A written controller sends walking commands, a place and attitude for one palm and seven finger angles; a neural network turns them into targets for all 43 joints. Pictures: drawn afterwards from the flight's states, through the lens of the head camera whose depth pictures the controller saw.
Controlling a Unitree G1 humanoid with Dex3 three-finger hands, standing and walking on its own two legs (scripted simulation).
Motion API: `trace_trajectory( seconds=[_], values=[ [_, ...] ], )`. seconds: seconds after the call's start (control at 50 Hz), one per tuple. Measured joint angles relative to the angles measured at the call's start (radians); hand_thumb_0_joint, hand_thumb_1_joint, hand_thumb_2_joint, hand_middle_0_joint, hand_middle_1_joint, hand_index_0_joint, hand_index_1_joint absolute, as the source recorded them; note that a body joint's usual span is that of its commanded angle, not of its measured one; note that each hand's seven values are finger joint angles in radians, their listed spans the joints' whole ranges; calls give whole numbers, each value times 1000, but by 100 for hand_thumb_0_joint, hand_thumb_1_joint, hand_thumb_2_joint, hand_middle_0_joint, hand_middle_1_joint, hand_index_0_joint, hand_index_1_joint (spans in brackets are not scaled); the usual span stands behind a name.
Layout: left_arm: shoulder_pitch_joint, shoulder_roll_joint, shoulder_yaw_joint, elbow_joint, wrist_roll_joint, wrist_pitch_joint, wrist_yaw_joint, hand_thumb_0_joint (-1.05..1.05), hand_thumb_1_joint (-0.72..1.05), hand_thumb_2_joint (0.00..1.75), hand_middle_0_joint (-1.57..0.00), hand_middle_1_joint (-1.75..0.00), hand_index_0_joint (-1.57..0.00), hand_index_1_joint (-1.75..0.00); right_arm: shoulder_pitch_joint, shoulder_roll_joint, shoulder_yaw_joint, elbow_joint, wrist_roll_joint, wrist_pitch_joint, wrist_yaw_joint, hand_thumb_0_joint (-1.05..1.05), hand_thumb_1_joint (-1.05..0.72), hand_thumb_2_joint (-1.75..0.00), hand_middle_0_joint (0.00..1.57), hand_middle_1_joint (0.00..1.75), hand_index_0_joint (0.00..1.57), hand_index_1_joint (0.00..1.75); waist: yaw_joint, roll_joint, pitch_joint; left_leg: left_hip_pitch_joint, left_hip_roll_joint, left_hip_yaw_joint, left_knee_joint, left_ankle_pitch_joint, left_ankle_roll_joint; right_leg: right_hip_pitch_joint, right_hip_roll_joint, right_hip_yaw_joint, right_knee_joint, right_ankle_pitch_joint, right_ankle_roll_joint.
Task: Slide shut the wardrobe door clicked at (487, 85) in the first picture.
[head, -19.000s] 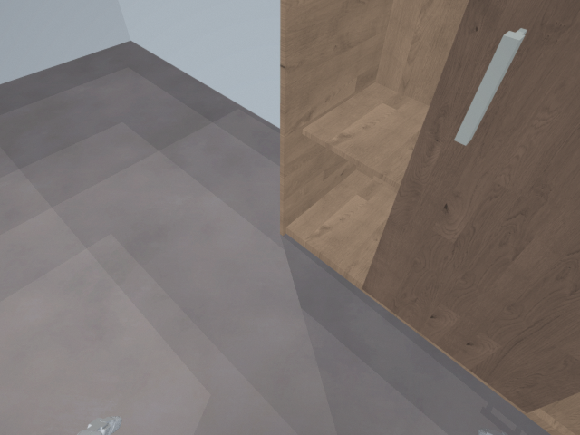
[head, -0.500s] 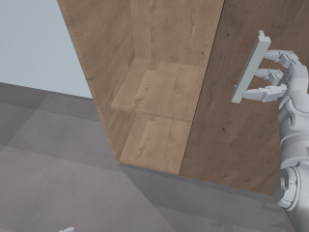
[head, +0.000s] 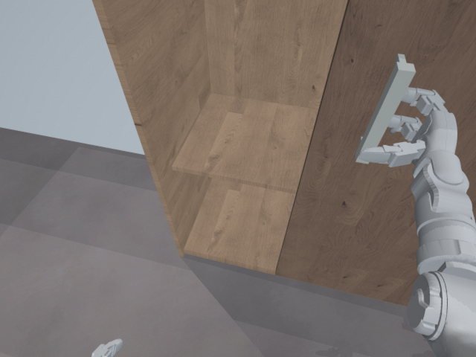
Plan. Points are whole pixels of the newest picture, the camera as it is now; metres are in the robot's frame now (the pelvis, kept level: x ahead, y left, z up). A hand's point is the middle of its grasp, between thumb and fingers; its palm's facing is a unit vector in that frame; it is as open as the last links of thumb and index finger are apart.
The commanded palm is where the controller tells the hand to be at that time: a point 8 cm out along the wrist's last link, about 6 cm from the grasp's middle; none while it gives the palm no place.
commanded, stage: slide the fingers in behind the handle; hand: right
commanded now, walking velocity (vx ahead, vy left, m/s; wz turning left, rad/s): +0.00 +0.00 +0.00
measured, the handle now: (379, 112) +0.51 -0.18 +0.16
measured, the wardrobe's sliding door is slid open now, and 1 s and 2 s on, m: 0.41 0.41 0.41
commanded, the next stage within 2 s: grip the handle and tug to test in 1.26 s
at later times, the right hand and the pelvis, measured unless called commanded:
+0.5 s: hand (380, 128) +0.46 -0.17 +0.17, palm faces +0.14 +0.99 +0.00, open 14.0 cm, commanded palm +0.43 -0.22 +0.17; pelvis +0.01 +0.01 +0.00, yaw +0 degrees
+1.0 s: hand (373, 127) +0.46 -0.16 +0.17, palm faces +0.14 +0.99 +0.01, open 14.0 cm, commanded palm +0.43 -0.21 +0.17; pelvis +0.01 +0.01 +0.00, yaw +0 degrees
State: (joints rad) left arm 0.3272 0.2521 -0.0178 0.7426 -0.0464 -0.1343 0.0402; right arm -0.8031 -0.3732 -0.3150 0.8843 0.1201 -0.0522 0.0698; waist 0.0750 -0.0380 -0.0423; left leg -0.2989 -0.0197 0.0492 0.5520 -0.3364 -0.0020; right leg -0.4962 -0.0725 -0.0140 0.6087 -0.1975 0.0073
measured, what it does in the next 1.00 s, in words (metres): stands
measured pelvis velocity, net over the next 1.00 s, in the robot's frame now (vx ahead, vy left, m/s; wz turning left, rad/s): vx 0.01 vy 0.01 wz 0.00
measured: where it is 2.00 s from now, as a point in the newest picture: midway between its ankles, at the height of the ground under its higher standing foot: outside the picture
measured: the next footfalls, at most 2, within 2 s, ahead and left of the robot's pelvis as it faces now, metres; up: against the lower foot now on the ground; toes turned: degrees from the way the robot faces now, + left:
none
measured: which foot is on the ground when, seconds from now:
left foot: down 0.00-1.00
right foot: down 0.00-1.00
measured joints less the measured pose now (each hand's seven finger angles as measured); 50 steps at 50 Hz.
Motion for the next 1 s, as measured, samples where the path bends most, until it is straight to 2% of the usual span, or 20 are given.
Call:
trace_trajectory(
  seconds=[0.12, 0.3, 0.44, 0.6, 0.76, 0.9, 1.0],
  values=[
    [-12, -2, 2, -6, 3, -1, 0, 1, 90, 90, -20, -30, -20, -30, -2, 9, 20, -17, -15, 10, -26, -2, 50, -30, 32, 121, 31, 121, -9, -2, 4, 5, 2, 5, -2, -3, 2, 4, 3, 5, -4, 0, 2],
    [-20, -5, 3, 9, 1, 9, -1, 1, 90, 90, -20, -30, -20, -30, 0, 37, 35, -36, 6, 30, -26, -2, 50, -30, 30, 121, 31, 121, -21, -4, -6, 27, 2, 9, -14, -9, 7, 25, 4, 8, -16, -4, 7],
    [-22, -4, 7, -2, -1, 24, -2, 1, 90, 90, -20, -30, -20, -30, 35, 39, 37, -65, 4, 51, -29, -2, 50, -30, 30, 121, 31, 120, -21, -7, -9, 43, -2, 6, -18, -12, 11, 42, 1, 6, -21, -7, 11],
    [-29, -3, 10, 0, 0, 27, 0, 1, 90, 90, -20, -30, -20, -30, 60, 66, 42, -113, 9, 46, -37, -2, 50, -30, 30, 120, 30, 120, -24, -4, -4, 50, -4, 3, -20, -12, 14, 53, -2, 4, -28, -5, 15],
    [-37, -7, 8, 4, 3, 39, 4, 1, 90, 90, -20, -30, -20, -30, 56, 69, 37, -109, 5, 69, -50, -2, 50, -30, 30, 120, 30, 120, -20, -4, -4, 57, -4, 0, -24, -9, 14, 63, -1, 1, -37, -2, 15],
    [-33, -8, 11, 7, 3, 40, 3, 1, 90, 90, -20, -30, -20, -30, 56, 82, 57, -121, 5, 61, -58, -2, 50, -30, 30, 120, 30, 120, -25, -6, -4, 63, -2, 1, -29, -6, 13, 68, 1, 2, -39, 0, 14],
    [-41, -11, 6, 10, 4, 46, 5, 1, 90, 90, -20, -30, -20, -30, 40, 80, 47, -89, 3, 70, -59, -2, 50, -30, 30, 120, 30, 120, -21, -2, -2, 61, -1, -1, -30, -3, 11, 67, 1, 0, -42, 4, 12]
  ],
)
